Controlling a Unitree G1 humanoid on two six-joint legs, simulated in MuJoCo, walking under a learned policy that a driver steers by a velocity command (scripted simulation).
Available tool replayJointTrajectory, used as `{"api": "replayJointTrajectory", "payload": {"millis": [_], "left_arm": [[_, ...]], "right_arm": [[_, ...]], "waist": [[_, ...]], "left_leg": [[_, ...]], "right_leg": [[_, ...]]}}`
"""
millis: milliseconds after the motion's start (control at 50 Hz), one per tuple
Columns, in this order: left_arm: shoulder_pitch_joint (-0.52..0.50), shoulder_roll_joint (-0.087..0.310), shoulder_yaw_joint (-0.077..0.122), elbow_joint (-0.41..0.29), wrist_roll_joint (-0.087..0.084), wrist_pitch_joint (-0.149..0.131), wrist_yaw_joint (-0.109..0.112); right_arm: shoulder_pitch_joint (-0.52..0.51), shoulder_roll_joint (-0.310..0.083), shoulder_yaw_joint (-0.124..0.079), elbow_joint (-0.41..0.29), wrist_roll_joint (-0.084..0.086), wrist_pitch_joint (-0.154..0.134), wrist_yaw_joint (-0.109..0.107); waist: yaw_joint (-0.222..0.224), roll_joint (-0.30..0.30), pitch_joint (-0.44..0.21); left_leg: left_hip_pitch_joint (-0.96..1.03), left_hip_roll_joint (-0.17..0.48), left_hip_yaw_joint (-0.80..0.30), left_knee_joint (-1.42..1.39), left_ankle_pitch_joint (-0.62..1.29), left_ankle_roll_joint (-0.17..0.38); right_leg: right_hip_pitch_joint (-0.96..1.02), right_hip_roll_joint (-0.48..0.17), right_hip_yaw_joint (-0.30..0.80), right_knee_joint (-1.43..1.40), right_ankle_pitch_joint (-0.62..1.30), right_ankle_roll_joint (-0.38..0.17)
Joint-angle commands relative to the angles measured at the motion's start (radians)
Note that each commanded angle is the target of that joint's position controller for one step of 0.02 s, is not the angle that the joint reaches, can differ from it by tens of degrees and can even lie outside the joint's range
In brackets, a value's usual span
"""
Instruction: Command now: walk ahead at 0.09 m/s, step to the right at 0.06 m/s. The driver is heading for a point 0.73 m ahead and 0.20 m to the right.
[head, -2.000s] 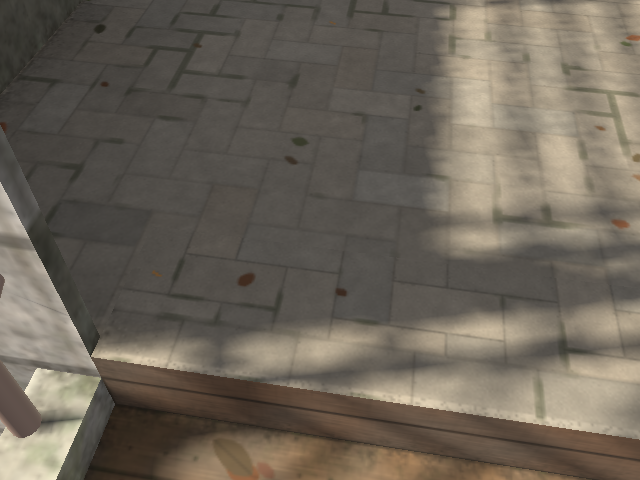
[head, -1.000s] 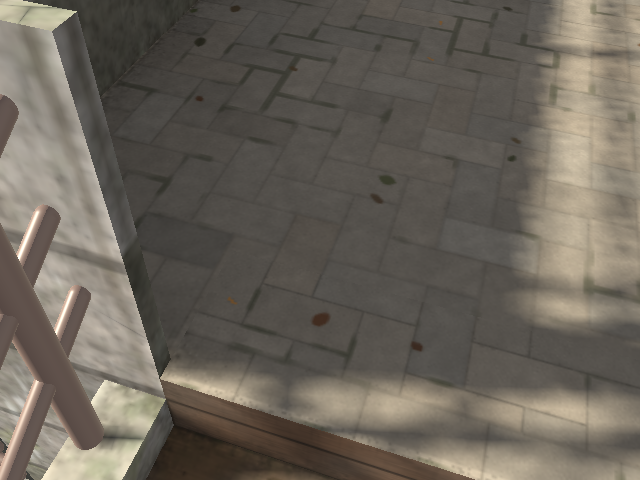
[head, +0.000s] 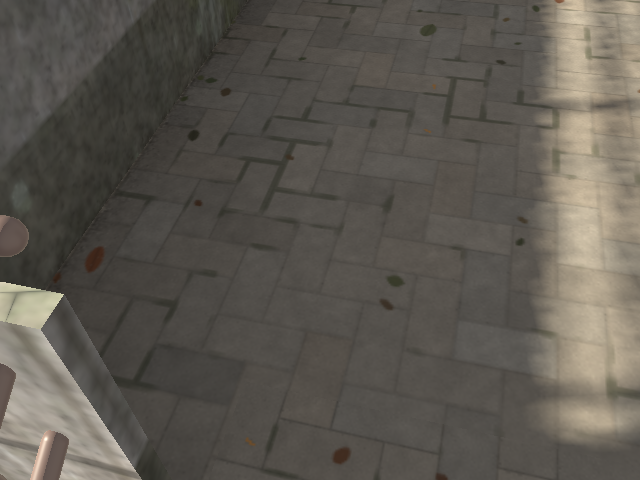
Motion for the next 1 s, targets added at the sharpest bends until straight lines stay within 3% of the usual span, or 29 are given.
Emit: {"api": "replayJointTrajectory", "payload": {"millis": [20, 40, 80, 120, 160, 180, 220, 240, 280, 300, 320, 340, 360, 380, 400, 480, 540, 560, 580, 600, 620, 640, 680, 740, 820, 840, 860, 900, 1000], "left_arm": [[0.005, 0.113, 0.014, -0.084, -0.002, -0.048, 0.03], [0.048, 0.062, 0.003, -0.071, 0.001, -0.051, 0.043], [0.059, 0.104, 0.019, -0.071, 0.023, -0.068, 0.055], [0.118, 0.109, 0.03, -0.048, 0.017, -0.076, 0.06], [0.107, 0.044, 0.014, -0.047, 0.015, -0.072, 0.074], [0.04, 0.07, 0.021, -0.073, 0.015, -0.061, 0.088], [0.027, 0.029, 0.011, -0.071, 0.014, -0.06, 0.092], [-0.137, 0.128, 0.002, -0.105, 0.032, -0.058, 0.006], [-0.288, 0.068, -0.023, -0.116, -0.007, -0.061, -0.055], [-0.191, 0.016, -0.039, -0.065, -0.039, -0.056, -0.071], [-0.015, 0.001, -0.039, -0.012, -0.039, -0.051, -0.075], [0.229, 0.019, -0.033, 0.035, 0.004, -0.056, -0.083], [0.137, 0.111, 0.022, 0.046, -0.017, -0.057, 0.016], [0.118, 0.101, 0.021, 0.051, -0.025, -0.054, 0.052], [0.078, 0.106, 0.027, 0.041, -0.026, -0.049, 0.067], [-0.003, 0.011, 0.02, 0.018, -0.021, -0.037, 0.046], [0.029, 0.005, 0.02, 0.04, -0.004, -0.029, 0.052], [0.023, 0.011, 0.005, 0.0, 0.015, -0.001, -0.016], [0.043, 0.032, 0.01, 0.035, 0.014, 0.003, -0.052], [0.068, 0.071, 0.015, 0.05, 0.004, -0.004, -0.071], [0.025, 0.045, 0.004, 0.067, -0.016, -0.005, -0.093], [0.03, 0.038, -0.001, 0.075, -0.021, -0.011, -0.104], [0.033, 0.074, 0.008, 0.079, 0.012, 0.009, -0.107], [0.072, 0.067, 0.001, 0.123, 0.006, 0.008, -0.099], [0.099, 0.072, 0.006, 0.161, 0.003, -0.006, -0.096], [0.052, 0.065, 0.012, 0.125, 0.005, -0.034, 0.014], [0.036, 0.086, 0.009, 0.143, 0.015, -0.036, 0.056], [0.058, 0.094, 0.007, 0.157, 0.005, -0.033, 0.077], [0.077, 0.084, 0.005, 0.184, 0.003, -0.017, 0.071]], "right_arm": [[-0.049, -0.056, -0.009, -0.111, -0.025, -0.027, 0.009], [-0.022, -0.02, -0.001, -0.082, -0.032, -0.024, 0.011], [-0.025, -0.01, -0.007, -0.081, -0.036, -0.026, 0.012], [-0.026, -0.001, -0.01, -0.07, -0.028, -0.029, 0.009], [0.018, 0.028, -0.002, -0.026, -0.019, -0.031, 0.002], [0.029, 0.082, 0.018, -0.014, -0.01, -0.038, -0.014], [0.095, 0.106, 0.02, 0.033, -0.01, -0.041, -0.045], [0.072, 0.044, 0.042, 0.005, -0.059, -0.06, 0.056], [0.121, 0.005, 0.024, 0.022, -0.059, -0.07, 0.116], [0.079, 0.011, 0.027, 0.019, -0.047, -0.078, 0.125], [-0.01, -0.018, 0.031, -0.008, -0.026, -0.091, 0.124], [-0.189, -0.06, 0.045, -0.026, 0.009, -0.109, 0.125], [0.17, 0.063, 0.025, 0.058, 0.001, -0.115, 0.01], [0.21, 0.023, 0.029, 0.106, -0.016, -0.115, -0.041], [0.219, 0.0, 0.013, 0.102, -0.012, -0.106, -0.064], [0.143, 0.005, 0.0, 0.101, -0.021, -0.081, -0.077], [0.076, 0.03, 0.001, 0.094, -0.017, -0.088, -0.073], [-0.13, 0.008, 0.027, 0.096, -0.017, -0.082, 0.039], [-0.09, 0.056, 0.041, 0.111, -0.026, -0.071, 0.095], [0.006, 0.077, 0.048, 0.154, -0.023, -0.067, 0.134], [0.041, 0.101, 0.059, 0.173, -0.011, -0.072, 0.144], [0.022, 0.076, 0.06, 0.182, -0.014, -0.075, 0.138], [0.037, 0.012, 0.054, 0.209, -0.01, -0.072, 0.116], [0.006, 0.037, 0.072, 0.213, 0.003, -0.083, 0.108], [-0.01, 0.033, 0.08, 0.24, 0.002, -0.091, 0.104], [0.086, -0.052, 0.041, 0.269, 0.035, -0.085, 0.005], [0.077, -0.044, 0.044, 0.273, 0.035, -0.081, -0.036], [0.077, -0.034, 0.044, 0.276, 0.026, -0.074, -0.05], [0.1, -0.019, 0.046, 0.292, 0.027, -0.072, -0.04]], "waist": [[-0.029, -0.218, 0.144], [-0.022, -0.192, 0.101], [-0.033, -0.165, 0.016], [-0.026, -0.165, -0.041], [-0.026, -0.167, -0.043], [-0.047, -0.167, -0.058], [-0.065, -0.174, -0.063], [-0.091, -0.053, -0.064], [-0.162, -0.024, -0.074], [-0.133, -0.03, -0.085], [-0.035, -0.014, -0.116], [0.143, 0.039, -0.149], [-0.054, -0.06, -0.084], [-0.044, 0.027, -0.053], [-0.068, 0.022, -0.074], [-0.043, 0.021, -0.058], [-0.023, 0.001, -0.026], [0.064, -0.031, -0.116], [0.018, -0.081, -0.088], [-0.03, -0.091, -0.077], [-0.072, -0.093, -0.085], [-0.067, -0.078, -0.085], [-0.045, -0.104, -0.057], [-0.032, -0.104, -0.061], [-0.025, -0.104, -0.065], [-0.036, -0.127, -0.072], [-0.04, -0.136, -0.019], [-0.03, -0.104, -0.014], [-0.017, -0.074, -0.024]], "left_leg": [[-0.275, -0.034, 0.001, 0.132, 0.003, -0.005], [-0.227, -0.042, 0.021, 0.124, 0.022, -0.009], [-0.216, -0.077, 0.042, 0.053, 0.013, -0.015], [-0.236, -0.081, 0.044, -0.023, -0.024, -0.018], [-0.126, -0.07, 0.066, -0.198, 0.033, -0.005], [-0.001, -0.088, 0.075, -0.327, -0.015, 0.004], [0.168, -0.109, 0.096, -0.516, 0.055, 0.029], [0.151, -0.068, -0.009, -0.372, 0.171, 0.019], [0.206, -0.044, -0.029, -0.555, 0.203, 0.02], [0.251, -0.051, 0.002, -0.718, 0.298, 0.036], [0.288, -0.028, -0.061, -0.719, 0.553, 0.11], [0.134, -0.015, -0.153, -0.691, 0.429, 0.218], [0.226, 0.05, -0.145, -0.788, 0.598, 0.138], [0.267, 0.066, -0.18, -0.77, 0.688, 0.128], [0.334, 0.072, -0.194, -0.77, 0.725, 0.131], [0.391, 0.157, -0.246, -0.847, 0.674, 0.185], [0.288, 0.067, -0.125, -0.805, 0.584, 0.101], [0.194, 0.027, -0.121, -0.802, 0.349, 0.143], [0.118, 0.005, -0.106, -0.809, 0.257, 0.121], [0.12, -0.051, -0.027, -0.753, 0.3, 0.085], [0.218, -0.069, 0.025, -0.743, 0.35, 0.042], [0.268, -0.076, 0.037, -0.721, 0.376, 0.036], [0.277, -0.083, 0.038, -0.688, 0.361, 0.056], [0.286, -0.063, 0.022, -0.66, 0.415, 0.06], [0.279, -0.051, 0.012, -0.643, 0.45, 0.055], [0.281, -0.028, 0.025, -0.687, 0.305, 0.036], [0.291, -0.03, 0.024, -0.721, 0.285, 0.022], [0.295, -0.034, 0.028, -0.742, 0.313, 0.017], [0.316, -0.034, 0.033, -0.786, 0.344, 0.024]], "right_leg": [[-0.013, -0.261, 0.416, -0.449, -0.267, -0.188], [0.029, -0.235, 0.372, -0.417, -0.107, -0.189], [0.169, -0.214, 0.315, -0.329, 0.247, -0.188], [0.282, -0.239, 0.311, -0.324, 0.337, -0.2], [0.249, -0.206, 0.235, -0.301, 0.447, -0.175], [0.165, -0.188, 0.212, -0.289, 0.457, -0.182], [0.092, -0.203, 0.2, -0.249, 0.628, -0.188], [-0.054, -0.321, 0.361, -0.347, 0.355, -0.272], [-0.099, -0.296, 0.364, -0.302, 0.136, -0.264], [-0.045, -0.236, 0.312, -0.268, 0.208, -0.207], [0.026, -0.145, 0.239, -0.22, 0.239, -0.113], [0.173, -0.055, 0.147, -0.194, 0.254, -0.017], [0.177, -0.065, 0.109, -0.159, 0.386, -0.015], [0.136, -0.059, 0.125, -0.141, 0.451, 0.002], [0.101, -0.054, 0.122, -0.087, 0.51, 0.008], [0.013, -0.003, 0.1, -0.098, 0.091, 0.029], [0.18, -0.037, 0.141, -0.288, 0.28, 0.009], [0.285, -0.021, 0.117, -0.283, 0.226, 0.001], [0.357, -0.051, 0.145, -0.305, 0.356, -0.028], [0.341, -0.078, 0.192, -0.266, 0.592, -0.099], [0.252, -0.078, 0.199, -0.263, 0.641, -0.13], [0.216, -0.073, 0.194, -0.267, 0.695, -0.115], [0.188, -0.08, 0.21, -0.294, 0.656, -0.071], [0.198, -0.098, 0.24, -0.289, 0.743, 0.015], [0.22, -0.095, 0.243, -0.272, 0.796, 0.042], [0.297, -0.122, 0.247, -0.36, 0.849, 0.014], [0.282, -0.12, 0.251, -0.354, 0.882, 0.01], [0.323, -0.118, 0.244, -0.342, 1.015, 0.005], [0.364, -0.116, 0.202, -0.349, 0.967, 0.002]]}}
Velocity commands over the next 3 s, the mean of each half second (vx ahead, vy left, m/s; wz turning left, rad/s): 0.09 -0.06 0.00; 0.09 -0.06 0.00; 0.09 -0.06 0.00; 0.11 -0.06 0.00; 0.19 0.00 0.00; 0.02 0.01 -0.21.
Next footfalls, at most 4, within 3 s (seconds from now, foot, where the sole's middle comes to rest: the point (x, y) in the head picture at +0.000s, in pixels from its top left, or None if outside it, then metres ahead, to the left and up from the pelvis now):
0.30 left None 0.11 0.05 -0.76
2.36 left None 0.38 0.09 -0.59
2.76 right None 0.32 -0.14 -0.58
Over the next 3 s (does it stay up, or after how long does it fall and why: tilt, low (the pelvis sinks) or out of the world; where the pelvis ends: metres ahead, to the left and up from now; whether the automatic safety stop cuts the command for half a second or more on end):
stays up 0.24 -0.01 0.18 its command is cut before an obstacle from the start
